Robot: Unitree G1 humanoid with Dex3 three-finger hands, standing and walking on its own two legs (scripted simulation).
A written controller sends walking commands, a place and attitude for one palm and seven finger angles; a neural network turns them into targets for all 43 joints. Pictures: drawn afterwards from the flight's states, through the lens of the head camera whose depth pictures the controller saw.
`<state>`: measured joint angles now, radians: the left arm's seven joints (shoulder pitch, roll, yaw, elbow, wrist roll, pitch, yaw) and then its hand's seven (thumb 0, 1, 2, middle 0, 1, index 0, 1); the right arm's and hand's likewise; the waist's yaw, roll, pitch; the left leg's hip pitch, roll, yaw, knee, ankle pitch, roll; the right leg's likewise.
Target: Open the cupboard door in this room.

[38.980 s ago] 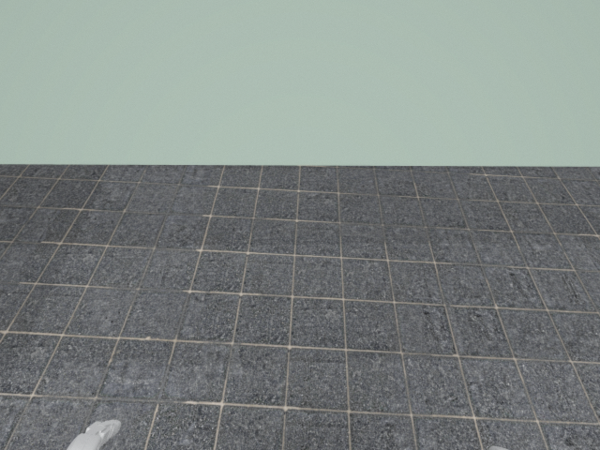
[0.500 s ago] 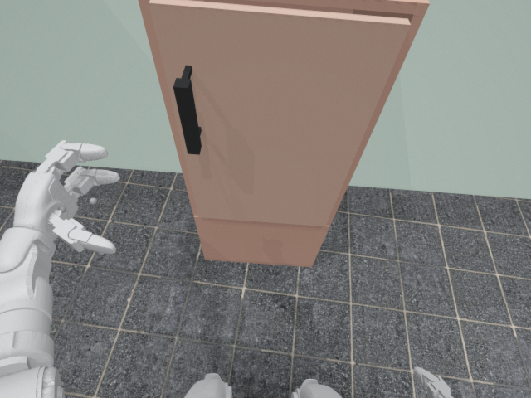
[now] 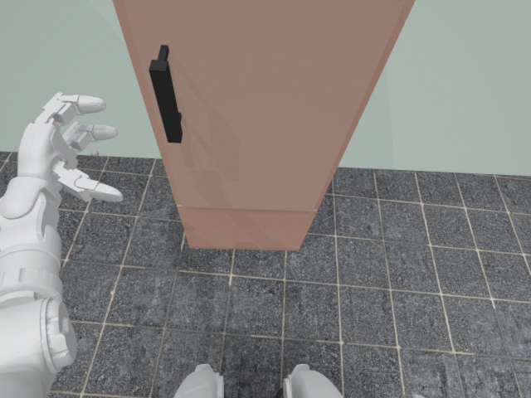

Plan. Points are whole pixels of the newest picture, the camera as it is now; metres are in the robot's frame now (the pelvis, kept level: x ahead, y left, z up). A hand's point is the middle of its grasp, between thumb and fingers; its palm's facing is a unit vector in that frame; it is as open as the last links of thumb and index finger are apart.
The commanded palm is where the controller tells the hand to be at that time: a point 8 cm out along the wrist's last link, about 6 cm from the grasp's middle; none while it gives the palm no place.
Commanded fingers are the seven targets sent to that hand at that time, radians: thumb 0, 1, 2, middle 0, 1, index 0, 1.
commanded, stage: move the hooked fingers beside the handle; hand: left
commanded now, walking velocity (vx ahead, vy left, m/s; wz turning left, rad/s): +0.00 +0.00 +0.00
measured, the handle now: (169, 97) +0.57 +0.15 +0.07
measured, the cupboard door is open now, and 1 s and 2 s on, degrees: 0 0 0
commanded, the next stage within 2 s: slide the fingers in behind the handle in 1.76 s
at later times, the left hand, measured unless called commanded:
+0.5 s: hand (119, 118) +0.51 +0.21 +0.08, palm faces -0.03 -1.00 -0.01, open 14.0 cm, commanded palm +0.49 +0.26 +0.07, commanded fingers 0.00 -0.50 0.30 -0.30 -1.20 -0.30 -1.20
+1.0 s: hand (115, 121) +0.51 +0.22 +0.07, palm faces -0.02 -1.00 -0.01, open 14.0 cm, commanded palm +0.49 +0.26 +0.07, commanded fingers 0.00 -0.50 0.30 -0.30 -1.20 -0.30 -1.20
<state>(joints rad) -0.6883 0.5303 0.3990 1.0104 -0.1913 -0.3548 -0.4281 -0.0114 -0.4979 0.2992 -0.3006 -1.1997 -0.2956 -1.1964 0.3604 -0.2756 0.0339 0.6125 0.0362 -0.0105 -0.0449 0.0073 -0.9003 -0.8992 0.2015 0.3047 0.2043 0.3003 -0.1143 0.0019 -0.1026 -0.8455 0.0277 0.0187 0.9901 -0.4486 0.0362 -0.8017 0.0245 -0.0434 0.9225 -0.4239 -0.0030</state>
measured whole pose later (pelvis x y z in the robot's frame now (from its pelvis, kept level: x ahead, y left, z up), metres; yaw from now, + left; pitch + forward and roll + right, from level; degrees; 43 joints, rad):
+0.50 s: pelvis +0.00 +0.00 -0.01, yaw -1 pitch +21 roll -3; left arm -0.93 0.62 0.42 1.21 -0.11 -0.37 -0.37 -0.01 -0.50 0.30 -0.30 -1.20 -0.30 -1.20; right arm 0.40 -0.28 0.05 0.62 0.01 0.05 -0.03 0.00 -0.90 -0.90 0.20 0.30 0.20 0.30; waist -0.18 0.01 -0.10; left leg -0.94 0.04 0.01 1.03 -0.46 0.03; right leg -0.90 0.04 -0.05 0.95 -0.43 -0.01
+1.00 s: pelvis +0.01 +0.00 -0.01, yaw -2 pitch +22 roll -4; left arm -0.87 0.62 0.43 1.15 -0.12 -0.35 -0.37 -0.01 -0.50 0.30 -0.30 -1.20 -0.30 -1.20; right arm 0.41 -0.27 0.04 0.59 0.01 0.09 -0.02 0.00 -0.90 -0.90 0.20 0.30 0.20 0.30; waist -0.18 0.01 -0.11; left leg -0.93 0.05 0.02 1.03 -0.47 0.04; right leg -0.88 0.05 -0.04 0.93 -0.43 0.00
